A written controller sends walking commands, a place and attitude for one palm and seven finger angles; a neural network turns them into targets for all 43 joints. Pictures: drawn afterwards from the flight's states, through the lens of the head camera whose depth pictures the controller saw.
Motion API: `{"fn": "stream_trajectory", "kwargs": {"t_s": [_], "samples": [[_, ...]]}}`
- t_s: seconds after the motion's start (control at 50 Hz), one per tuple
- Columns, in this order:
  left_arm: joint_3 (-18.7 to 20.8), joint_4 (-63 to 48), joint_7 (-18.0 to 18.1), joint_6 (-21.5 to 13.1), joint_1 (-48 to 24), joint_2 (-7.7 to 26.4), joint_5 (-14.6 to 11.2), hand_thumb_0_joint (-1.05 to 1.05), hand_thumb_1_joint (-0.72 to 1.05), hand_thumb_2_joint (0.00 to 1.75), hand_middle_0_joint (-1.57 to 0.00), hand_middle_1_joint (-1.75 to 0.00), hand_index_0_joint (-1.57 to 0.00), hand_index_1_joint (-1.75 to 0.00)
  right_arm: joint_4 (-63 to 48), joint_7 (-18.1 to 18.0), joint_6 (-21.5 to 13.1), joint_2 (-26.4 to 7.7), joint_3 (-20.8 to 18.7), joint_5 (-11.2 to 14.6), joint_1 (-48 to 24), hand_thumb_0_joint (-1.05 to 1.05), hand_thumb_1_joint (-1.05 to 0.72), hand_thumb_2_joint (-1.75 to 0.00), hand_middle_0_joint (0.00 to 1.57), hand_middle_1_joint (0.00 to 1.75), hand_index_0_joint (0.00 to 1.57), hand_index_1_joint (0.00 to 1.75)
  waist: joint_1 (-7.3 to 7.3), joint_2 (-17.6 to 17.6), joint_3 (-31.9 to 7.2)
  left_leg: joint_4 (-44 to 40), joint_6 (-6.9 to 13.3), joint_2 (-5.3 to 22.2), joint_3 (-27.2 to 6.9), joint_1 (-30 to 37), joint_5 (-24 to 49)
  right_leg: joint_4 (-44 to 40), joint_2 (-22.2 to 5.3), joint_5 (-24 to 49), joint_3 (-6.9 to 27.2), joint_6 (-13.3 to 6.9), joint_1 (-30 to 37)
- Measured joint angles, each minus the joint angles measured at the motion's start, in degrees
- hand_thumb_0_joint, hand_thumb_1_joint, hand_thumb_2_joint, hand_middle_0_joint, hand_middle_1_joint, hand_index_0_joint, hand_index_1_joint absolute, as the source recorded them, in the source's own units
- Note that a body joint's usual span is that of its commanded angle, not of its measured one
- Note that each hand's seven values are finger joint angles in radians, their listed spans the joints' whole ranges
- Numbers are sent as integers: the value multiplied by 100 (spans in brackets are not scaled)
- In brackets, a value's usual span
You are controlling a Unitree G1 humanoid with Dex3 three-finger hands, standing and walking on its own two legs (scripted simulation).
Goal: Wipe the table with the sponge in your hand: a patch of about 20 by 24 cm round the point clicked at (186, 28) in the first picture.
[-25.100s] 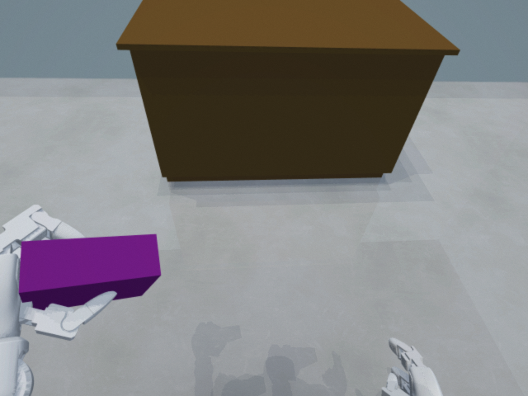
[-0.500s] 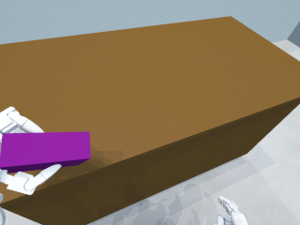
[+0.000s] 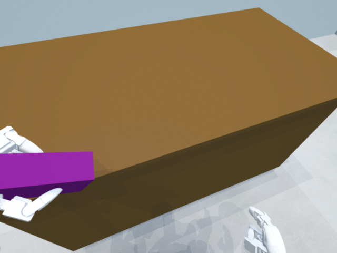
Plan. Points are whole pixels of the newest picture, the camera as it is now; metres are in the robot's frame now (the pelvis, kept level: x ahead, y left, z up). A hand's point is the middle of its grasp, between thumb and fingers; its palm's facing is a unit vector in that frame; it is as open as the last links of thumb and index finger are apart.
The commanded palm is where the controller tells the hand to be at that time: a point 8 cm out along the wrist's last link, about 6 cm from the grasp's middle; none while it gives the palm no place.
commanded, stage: come to a stop and stand still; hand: left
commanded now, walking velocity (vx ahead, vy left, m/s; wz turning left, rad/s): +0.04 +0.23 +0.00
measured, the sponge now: (61, 174) +0.23 +0.21 +0.13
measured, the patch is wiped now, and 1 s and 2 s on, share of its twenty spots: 0.00 0.00 0.00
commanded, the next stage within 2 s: look again from close up in 0.86 s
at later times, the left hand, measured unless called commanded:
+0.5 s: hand out of the picture +0.23 +0.31 +0.16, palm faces +0.34 -0.88 -0.32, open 9.4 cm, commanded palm +0.16 +0.34 +0.19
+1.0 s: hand out of the picture +0.21 +0.33 +0.16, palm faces +0.37 -0.87 -0.33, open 9.4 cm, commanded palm +0.15 +0.36 +0.19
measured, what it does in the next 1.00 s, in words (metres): shifts its weight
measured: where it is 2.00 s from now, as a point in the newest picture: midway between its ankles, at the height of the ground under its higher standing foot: outside the picture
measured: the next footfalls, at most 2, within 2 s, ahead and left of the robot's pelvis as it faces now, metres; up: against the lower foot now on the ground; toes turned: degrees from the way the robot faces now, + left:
none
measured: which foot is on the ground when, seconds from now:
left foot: down 0.00-1.00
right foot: down 0.00-1.00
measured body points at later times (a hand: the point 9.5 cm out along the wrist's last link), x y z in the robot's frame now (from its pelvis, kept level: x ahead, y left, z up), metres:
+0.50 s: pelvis -0.02 +0.07 +0.00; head +0.00 +0.10 +0.45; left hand +0.20 +0.35 +0.18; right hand +0.14 -0.15 -0.06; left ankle +0.00 +0.15 -0.73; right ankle +0.01 -0.09 -0.73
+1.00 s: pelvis -0.02 +0.09 +0.01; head -0.02 +0.11 +0.46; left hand +0.18 +0.37 +0.18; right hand +0.15 -0.13 -0.05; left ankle +0.00 +0.15 -0.73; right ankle +0.00 -0.08 -0.73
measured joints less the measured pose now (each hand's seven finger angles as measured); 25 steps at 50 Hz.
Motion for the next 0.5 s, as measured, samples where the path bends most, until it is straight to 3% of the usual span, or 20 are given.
{"fn": "stream_trajectory", "kwargs": {"t_s": [0.1, 0.18, 0.26, 0.3, 0.32, 0.36, 0.42, 0.5], "samples": [[-246, -3, 172, 13, -27, -219, 127, 0, -44, 104, -81, -139, -80, -139, 130, -142, -58, -217, -56, -5, 110, 1, -91, -90, 20, 30, 20, 30, 25, -1, -38, -98, 230, -109, -77, 110, 57, -104, -63, 25, -49, -8, 148], [-295, -8, 296, -69, -163, -271, 178, 0, -44, 104, -81, -139, -80, -139, 205, -171, -89, -342, -106, 0, 80, 1, -91, -90, 20, 30, 20, 30, 42, 35, -5, -156, 301, -271, -33, 132, 141, -177, -143, 101, -26, 52, 171], [-194, 117, 348, -121, -238, -207, 199, 0, -44, 104, -81, -139, -80, -139, 221, -169, -88, -278, -95, -10, 13, 1, -91, -90, 20, 30, 20, 30, 35, -60, 57, -427, 55, -409, 77, 267, 282, -157, -301, 128, 85, 167, 148], [12, 565, 56, -273, -949, 243, 453, 0, -44, 104, -81, -139, -81, -138, 236, -207, -303, -192, -149, -125, 127, 1, -91, -90, 20, 30, 20, 30, 336, -95, 109, -154, 124, -412, 135, 59, 284, -180, -281, 206, 152, 205, 55], [165, 833, 20, -362, -1273, 408, 451, 0, -44, 104, -81, -139, -81, -138, 275, -166, -341, -166, -101, -116, 97, 1, -91, -90, 20, 30, 20, 30, 405, -131, 146, -103, 141, -463, 107, 3, 323, -173, -274, 249, 199, 211, 13], [396, 1258, 82, -465, -1692, 478, 395, 0, -44, 104, -81, -139, -81, -138, 302, -73, -406, -130, 13, -98, 30, 1, -91, -90, 20, 30, 20, 30, 407, -165, 174, -269, 208, -492, 180, 86, 246, -195, -265, 322, 295, 266, -9], [369, 1344, 167, -431, -1723, 131, 288, 0, -44, 104, -80, -139, -80, -139, 297, 82, -527, -27, 103, -99, 1, 2, -91, -90, 20, 30, 20, 30, 333, -288, 154, -456, 360, -623, 389, 244, 379, -338, -382, 438, 503, 375, 76], [-296, 816, 30, -434, -1087, -414, 396, 0, -43, 104, -80, -140, -80, -139, 111, 238, -624, 78, 183, -121, 91, 2, -91, -90, 20, 30, 21, 30, 231, -340, 27, -479, 554, -756, 569, 280, 376, -255, -461, 293, 647, 236, 92]]}}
